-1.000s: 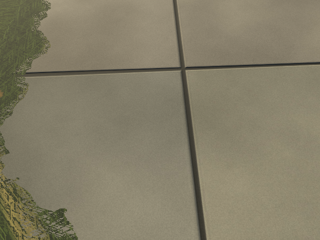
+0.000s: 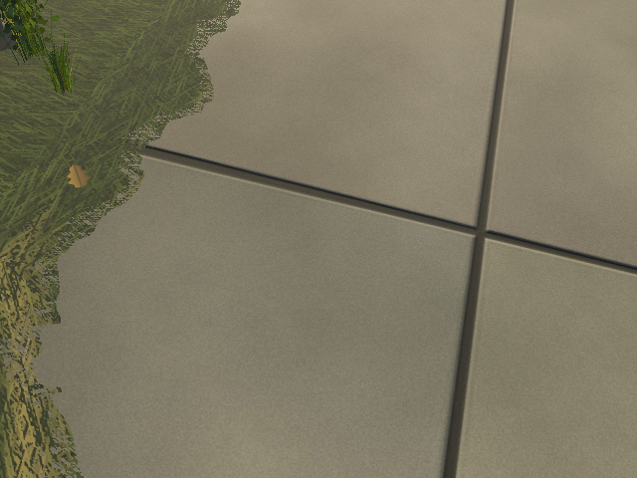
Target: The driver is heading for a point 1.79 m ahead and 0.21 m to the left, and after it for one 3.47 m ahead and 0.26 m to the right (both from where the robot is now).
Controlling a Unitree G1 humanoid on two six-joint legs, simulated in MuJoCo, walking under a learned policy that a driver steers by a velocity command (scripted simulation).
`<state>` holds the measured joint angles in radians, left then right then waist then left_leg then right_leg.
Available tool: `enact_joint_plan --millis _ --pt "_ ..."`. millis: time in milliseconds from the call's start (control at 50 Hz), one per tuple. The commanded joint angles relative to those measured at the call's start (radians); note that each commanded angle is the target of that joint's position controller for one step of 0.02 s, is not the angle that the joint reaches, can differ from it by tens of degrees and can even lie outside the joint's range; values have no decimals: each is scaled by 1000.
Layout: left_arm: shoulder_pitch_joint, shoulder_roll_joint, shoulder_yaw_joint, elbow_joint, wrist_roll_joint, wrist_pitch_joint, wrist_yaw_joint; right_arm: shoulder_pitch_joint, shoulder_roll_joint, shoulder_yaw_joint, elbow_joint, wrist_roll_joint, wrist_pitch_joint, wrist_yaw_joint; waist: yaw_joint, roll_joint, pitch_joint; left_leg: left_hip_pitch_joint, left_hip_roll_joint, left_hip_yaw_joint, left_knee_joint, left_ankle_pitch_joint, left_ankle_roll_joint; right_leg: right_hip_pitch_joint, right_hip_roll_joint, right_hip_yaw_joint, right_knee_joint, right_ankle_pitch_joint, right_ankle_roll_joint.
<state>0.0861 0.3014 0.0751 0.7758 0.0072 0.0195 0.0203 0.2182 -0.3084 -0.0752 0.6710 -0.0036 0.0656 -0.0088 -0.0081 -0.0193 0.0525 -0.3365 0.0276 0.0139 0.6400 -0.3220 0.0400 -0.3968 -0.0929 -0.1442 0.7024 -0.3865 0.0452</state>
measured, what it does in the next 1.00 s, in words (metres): steps on the spot, turning left: right foot, then left foot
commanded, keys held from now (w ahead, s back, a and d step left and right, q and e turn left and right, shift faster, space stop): q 0.50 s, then no key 0.50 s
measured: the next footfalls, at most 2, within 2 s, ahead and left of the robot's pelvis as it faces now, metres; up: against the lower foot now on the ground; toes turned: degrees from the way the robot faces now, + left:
right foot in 0.46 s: +0.10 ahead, -0.12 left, +0.00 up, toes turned +22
left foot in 0.82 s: +0.00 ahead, +0.13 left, +0.00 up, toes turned +20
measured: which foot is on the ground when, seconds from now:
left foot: down 0.00-0.46, up 0.48-0.80, down 0.82-1.00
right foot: up 0.00-0.44, down 0.46-1.00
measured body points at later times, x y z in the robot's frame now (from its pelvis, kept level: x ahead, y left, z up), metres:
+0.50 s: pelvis +0.02 -0.02 +0.01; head +0.06 -0.02 +0.46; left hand +0.10 +0.30 -0.08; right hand +0.27 -0.25 -0.08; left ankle +0.01 +0.09 -0.71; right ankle +0.06 -0.13 -0.73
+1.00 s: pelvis +0.01 +0.02 +0.01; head +0.02 +0.03 +0.46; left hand +0.00 +0.31 -0.12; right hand +0.26 -0.14 -0.08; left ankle -0.04 +0.11 -0.73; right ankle +0.06 -0.13 -0.73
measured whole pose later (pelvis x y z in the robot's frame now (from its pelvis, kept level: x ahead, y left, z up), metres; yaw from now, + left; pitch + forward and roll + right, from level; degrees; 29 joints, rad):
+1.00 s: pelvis +0.01 +0.02 +0.01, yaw +23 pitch -1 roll +0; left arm 0.18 0.29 0.03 0.85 0.01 0.00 0.01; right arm 0.18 -0.23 -0.02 0.66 -0.02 0.02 0.00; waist 0.03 -0.03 0.03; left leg -0.20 -0.03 -0.04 0.50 -0.29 0.02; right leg -0.19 -0.06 0.01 0.47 -0.27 0.06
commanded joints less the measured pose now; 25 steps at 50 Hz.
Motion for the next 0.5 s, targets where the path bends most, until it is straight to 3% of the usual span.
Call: enact_joint_plan --millis 20,40,60,80,120,200,300,380,420,440,460,480,500 --pt "-104 105 32 -107 -3 -9 12 69 -248 -61 -73 -40 -48 -2 -43 212 -84 160 304 -465 -354 362 275 -295 79 180 428 -205 6" --pt "-69 108 38 -90 -8 -7 19 12 -222 -56 -78 -20 -61 -5 -7 170 -77 162 254 -400 -342 311 216 -301 66 197 424 -107 -6" --pt "-45 113 43 -65 1 -4 28 -26 -181 -44 -86 0 -63 -9 5 141 -90 176 225 -365 -329 305 176 -297 57 205 421 -49 -3" --pt "-28 113 45 -58 8 -4 31 -47 -164 -35 -91 8 -62 -16 17 149 -101 167 203 -337 -320 362 167 -269 65 203 438 -2 7" --pt "-15 100 44 -57 -1 -11 25 -31 -144 -26 -99 3 -59 -25 20 147 -141 196 181 -320 -305 443 172 -237 84 207 443 50 20" --pt "-56 74 31 -71 -9 -19 19 6 -163 -35 -102 11 -51 -36 -9 148 -141 273 166 -353 -282 423 176 -233 98 225 236 76 43" --pt "-59 85 27 -74 -16 -31 0 -11 -186 -46 -121 8 -35 -29 -21 177 -126 202 155 -440 -267 372 195 -99 124 236 56 33 44" --pt "-29 98 31 -74 -22 -47 -16 -46 -185 -48 -135 17 -26 -19 -13 184 -143 215 138 -525 -226 465 188 -12 140 242 -77 18 23" --pt "21 100 35 -63 -21 -55 -24 -81 -178 -47 -144 31 -20 -21 23 177 -154 200 102 -534 -186 464 152 89 141 227 -254 127 2" --pt "56 113 41 -52 -16 -57 -24 -91 -167 -44 -148 37 -18 -24 40 159 -158 148 66 -514 -157 381 112 187 109 229 -359 258 -17" --pt "79 170 55 -55 -2 -53 -19 -54 -125 -32 -150 28 -19 -25 21 39 -186 33 -2 -434 -32 145 57 318 -50 352 -381 346 -77" --pt "45 249 67 -57 16 -41 -14 0 -100 -28 -165 28 -25 -23 -40 -238 -135 -192 -180 -224 141 -251 -10 363 -235 579 -391 568 -230" --pt "37 190 55 -76 27 -45 -12 4 -191 -55 -150 9 -34 -23 -8 -202 -128 -237 -129 -196 387 -338 -64 310 -331 643 -395 611 -336"
Velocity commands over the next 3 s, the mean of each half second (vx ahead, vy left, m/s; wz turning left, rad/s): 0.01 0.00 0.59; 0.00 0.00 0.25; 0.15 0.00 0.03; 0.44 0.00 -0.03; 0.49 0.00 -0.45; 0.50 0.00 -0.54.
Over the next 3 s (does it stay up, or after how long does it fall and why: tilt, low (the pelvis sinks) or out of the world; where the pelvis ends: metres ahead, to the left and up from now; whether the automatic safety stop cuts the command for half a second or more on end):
stays up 0.89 0.20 0.00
